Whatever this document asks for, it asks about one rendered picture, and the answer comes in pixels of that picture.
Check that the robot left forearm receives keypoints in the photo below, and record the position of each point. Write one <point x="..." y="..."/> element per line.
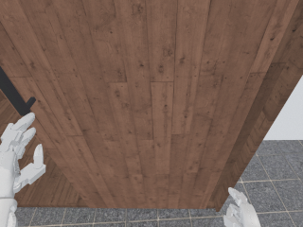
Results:
<point x="8" y="206"/>

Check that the right robot hand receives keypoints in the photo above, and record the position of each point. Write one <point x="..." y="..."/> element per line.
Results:
<point x="244" y="216"/>

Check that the handle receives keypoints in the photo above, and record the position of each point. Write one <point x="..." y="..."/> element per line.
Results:
<point x="13" y="96"/>

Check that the left robot hand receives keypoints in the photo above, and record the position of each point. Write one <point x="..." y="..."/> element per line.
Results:
<point x="14" y="140"/>

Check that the wardrobe door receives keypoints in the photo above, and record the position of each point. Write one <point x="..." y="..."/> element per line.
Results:
<point x="283" y="53"/>
<point x="140" y="102"/>

